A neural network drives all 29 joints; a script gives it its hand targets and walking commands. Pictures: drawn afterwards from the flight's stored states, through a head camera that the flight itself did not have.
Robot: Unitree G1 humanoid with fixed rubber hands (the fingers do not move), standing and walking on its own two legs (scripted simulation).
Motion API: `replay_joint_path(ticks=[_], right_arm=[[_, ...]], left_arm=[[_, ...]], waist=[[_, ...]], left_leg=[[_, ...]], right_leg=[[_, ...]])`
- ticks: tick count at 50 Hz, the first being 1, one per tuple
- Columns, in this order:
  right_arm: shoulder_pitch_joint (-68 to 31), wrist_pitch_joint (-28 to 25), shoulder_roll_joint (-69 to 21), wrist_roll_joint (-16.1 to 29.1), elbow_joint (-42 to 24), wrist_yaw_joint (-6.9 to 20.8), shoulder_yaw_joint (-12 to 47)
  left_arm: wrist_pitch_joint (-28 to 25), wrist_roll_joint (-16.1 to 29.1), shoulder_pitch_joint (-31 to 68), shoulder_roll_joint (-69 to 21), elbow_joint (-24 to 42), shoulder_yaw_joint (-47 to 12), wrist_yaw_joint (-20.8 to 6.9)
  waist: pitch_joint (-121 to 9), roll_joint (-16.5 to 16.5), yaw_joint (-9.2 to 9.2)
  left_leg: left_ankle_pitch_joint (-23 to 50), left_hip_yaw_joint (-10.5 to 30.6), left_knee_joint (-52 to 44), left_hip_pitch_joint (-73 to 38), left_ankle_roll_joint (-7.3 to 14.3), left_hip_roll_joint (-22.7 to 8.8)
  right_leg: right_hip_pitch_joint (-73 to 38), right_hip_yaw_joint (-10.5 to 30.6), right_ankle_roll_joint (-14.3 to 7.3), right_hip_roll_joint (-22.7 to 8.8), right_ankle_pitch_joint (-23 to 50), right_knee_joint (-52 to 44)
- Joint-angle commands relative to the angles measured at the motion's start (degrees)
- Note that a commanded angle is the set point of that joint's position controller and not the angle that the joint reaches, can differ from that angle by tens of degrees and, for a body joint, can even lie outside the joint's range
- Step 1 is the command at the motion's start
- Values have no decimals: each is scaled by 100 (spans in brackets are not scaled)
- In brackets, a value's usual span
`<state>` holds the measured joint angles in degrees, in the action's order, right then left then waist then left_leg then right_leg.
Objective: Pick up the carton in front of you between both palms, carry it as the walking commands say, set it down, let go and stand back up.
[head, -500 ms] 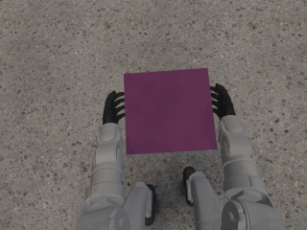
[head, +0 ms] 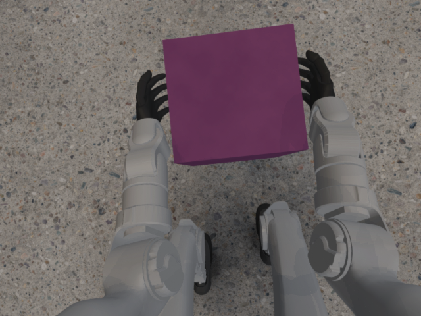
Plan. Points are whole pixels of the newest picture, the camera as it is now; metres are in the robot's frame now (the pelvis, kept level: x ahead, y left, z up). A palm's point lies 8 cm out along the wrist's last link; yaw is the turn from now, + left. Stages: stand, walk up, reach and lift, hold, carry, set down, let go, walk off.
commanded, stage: set down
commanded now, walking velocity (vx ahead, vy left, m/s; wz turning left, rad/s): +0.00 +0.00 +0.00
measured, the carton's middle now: (231, 111) +0.48 -0.05 -0.17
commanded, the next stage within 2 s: none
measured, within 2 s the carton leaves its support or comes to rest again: rests again in 1.20 s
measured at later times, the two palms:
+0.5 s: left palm (177, 117) +0.51 +0.08 -0.24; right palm (303, 103) +0.50 -0.22 -0.25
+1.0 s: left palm (185, 121) +0.53 +0.08 -0.36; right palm (291, 103) +0.54 -0.22 -0.36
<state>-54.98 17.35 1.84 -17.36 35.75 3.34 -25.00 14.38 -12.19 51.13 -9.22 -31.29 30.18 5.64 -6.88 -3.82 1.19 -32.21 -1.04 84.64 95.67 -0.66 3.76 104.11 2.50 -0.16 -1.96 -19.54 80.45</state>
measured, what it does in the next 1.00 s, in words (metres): lowers itself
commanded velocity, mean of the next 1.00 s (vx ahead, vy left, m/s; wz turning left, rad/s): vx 0.00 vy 0.00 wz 0.00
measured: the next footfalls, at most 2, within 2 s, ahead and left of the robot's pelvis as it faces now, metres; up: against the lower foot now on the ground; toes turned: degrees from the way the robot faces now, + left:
none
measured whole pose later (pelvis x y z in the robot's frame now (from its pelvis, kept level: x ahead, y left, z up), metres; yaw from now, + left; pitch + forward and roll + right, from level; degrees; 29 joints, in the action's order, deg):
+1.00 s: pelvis -0.02 +0.00 -0.19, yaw +2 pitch +39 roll +3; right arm -89.5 16.9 22.0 -2.2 54.5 0.0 -13.5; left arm 14.4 4.0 83.5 7.2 -46.6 16.8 13.1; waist 22.1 -3.9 3.5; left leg -42.6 0.0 125.4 122.4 -3.0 8.3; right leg 132.5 2.8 -0.6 -2.8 -25.6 118.8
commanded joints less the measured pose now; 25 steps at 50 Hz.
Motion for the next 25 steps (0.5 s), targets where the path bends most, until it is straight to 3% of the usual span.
replay_joint_path(ticks=[1, 13, 19, 25], right_arm=[[-3006, -70, -5058, 756, 259, 1125, 2928], [-3936, 128, -4687, 1039, 367, 927, 2962], [-4529, 109, -4496, 1206, 522, 954, 2969], [-4969, 40, -4058, 1260, 780, 945, 2871]], left_arm=[[-75, 733, 3827, -4663, -245, -3328, -1366], [94, 1078, 5014, -4310, -288, -3381, -1389], [67, 1005, 5327, -3944, -557, -2986, -1312], [8, 1134, 5814, -3635, -691, -2891, -1243]], waist=[[-5684, 710, 212], [-6071, 585, 356], [-5848, 823, 117], [-5597, 933, 170]], left_leg=[[1256, -136, -628, -112, -257, 876], [746, -364, 433, 1340, -295, 901], [681, -374, 866, 1598, -207, 865], [567, -378, 1330, 1834, -179, 803]], right_leg=[[-5199, -201, 77, 892, 1846, 178], [-5061, -122, 104, 813, 1732, 1102], [-4509, -173, 145, 777, 1642, 1591], [-4193, -234, 132, 710, 1563, 2060]])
